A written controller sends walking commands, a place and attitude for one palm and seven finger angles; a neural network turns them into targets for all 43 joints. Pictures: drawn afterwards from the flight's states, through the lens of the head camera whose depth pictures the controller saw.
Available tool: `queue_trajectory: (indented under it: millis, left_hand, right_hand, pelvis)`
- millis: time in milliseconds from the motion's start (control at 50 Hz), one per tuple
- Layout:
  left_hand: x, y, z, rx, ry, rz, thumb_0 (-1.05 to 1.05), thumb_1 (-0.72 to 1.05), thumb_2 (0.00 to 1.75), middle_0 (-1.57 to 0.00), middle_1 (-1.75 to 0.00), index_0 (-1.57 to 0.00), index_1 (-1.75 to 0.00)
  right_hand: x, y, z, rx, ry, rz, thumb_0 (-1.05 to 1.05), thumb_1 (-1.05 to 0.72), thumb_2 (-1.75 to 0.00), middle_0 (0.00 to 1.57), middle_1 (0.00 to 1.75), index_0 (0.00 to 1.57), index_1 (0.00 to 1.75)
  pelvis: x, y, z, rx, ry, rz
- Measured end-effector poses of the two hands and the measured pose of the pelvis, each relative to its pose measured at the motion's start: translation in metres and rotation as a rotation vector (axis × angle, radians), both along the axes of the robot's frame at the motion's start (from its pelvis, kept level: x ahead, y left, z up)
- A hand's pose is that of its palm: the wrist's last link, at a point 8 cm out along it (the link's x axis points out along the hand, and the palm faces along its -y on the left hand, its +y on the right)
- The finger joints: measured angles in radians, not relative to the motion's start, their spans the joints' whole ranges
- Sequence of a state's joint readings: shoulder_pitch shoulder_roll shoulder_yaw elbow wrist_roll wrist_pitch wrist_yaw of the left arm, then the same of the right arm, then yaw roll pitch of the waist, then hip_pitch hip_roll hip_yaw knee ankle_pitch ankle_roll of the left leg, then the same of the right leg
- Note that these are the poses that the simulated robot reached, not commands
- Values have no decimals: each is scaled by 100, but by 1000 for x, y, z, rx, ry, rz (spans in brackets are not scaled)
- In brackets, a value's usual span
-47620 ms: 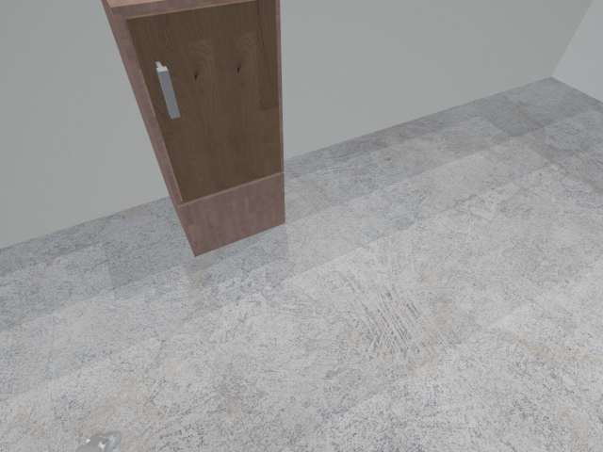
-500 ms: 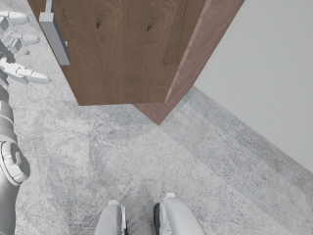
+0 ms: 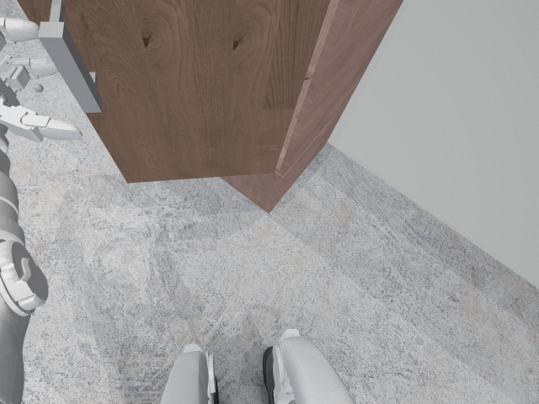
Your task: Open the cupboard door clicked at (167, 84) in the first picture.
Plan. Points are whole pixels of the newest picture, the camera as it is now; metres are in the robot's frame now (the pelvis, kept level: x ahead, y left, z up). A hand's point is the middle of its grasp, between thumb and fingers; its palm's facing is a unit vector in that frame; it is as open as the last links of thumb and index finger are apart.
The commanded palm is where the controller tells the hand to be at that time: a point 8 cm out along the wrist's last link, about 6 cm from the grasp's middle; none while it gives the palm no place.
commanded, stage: slide the fingers in behind the handle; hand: left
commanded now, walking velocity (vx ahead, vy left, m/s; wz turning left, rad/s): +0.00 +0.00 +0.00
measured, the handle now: (76, 60) +0.57 +0.22 +0.07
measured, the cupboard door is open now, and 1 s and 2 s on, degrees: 45 45 45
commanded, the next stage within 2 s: close the thumb around the handle in 1.32 s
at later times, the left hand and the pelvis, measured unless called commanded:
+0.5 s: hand (62, 89) +0.53 +0.23 +0.07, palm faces +0.04 -1.00 -0.01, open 14.0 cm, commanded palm +0.51 +0.26 +0.07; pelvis +0.01 +0.00 +0.00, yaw +0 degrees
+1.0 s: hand (87, 90) +0.53 +0.20 +0.07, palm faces +0.03 -1.00 -0.01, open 14.0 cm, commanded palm +0.51 +0.24 +0.07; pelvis +0.01 +0.01 +0.00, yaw +0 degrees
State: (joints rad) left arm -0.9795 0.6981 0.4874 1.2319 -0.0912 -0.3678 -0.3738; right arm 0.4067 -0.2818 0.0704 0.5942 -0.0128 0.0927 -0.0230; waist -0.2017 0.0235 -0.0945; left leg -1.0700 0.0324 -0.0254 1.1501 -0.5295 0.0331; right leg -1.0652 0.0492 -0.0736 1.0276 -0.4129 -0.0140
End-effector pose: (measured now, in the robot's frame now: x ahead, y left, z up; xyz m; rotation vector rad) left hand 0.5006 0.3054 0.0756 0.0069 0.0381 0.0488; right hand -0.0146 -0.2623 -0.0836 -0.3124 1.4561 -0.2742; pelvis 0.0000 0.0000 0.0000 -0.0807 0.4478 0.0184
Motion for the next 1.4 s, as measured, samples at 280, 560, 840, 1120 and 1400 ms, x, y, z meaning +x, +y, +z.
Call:
queue_trajectory:
  millis: [280,560,840,1120,1400]
  left_hand:
    - [2,-12,-5,-1,13,-13,-1,-50,30,-30,-120,-30,-121]
    - [4,-28,-6,-3,0,-10,-1,-50,30,-30,-120,-30,-121]
    - [5,-41,-9,-7,-8,-12,-1,-50,30,-30,-120,-30,-121]
    - [6,-53,-8,4,-9,5,-1,-50,30,-30,-120,-31,-121]
    - [-2,-55,-3,6,-5,-1,-1,-50,30,-30,-120,-30,-120]
  right_hand:
    - [15,-3,-2,1,-19,23,0,-91,-89,20,30,20,30]
    - [20,8,-5,36,-33,11,0,-91,-89,20,30,20,30]
    - [15,9,-5,38,-29,3,0,-91,-89,20,30,20,30]
    - [13,9,-7,44,-39,-1,0,-91,-89,20,30,20,30]
    - [13,6,-8,53,-46,2,0,-91,-89,20,30,20,30]
  pelvis:
    - [3,-1,0,-1,2,10]
    - [8,3,2,1,-6,6]
    - [7,5,2,3,-10,4]
    - [6,4,1,9,-14,1]
    - [4,0,3,14,-25,2]
